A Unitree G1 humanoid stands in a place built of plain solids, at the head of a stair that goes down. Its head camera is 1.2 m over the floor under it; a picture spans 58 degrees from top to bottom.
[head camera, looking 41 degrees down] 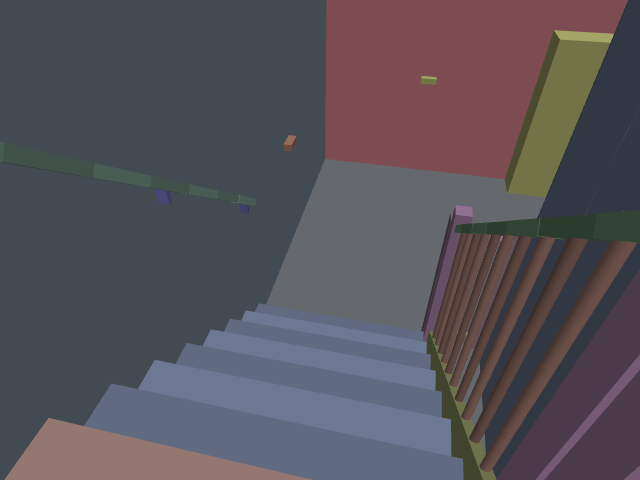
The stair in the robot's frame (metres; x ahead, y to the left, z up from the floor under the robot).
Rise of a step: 0.18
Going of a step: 0.22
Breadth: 1.20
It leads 12 degrees to the right of straight ahead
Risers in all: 8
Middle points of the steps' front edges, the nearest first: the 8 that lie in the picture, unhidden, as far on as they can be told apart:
0.47 0.19 0.00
0.69 0.15 -0.18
0.90 0.10 -0.35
1.11 0.05 -0.53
1.33 0.01 -0.71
1.54 -0.04 -0.88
1.76 -0.09 -1.06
1.97 -0.13 -1.24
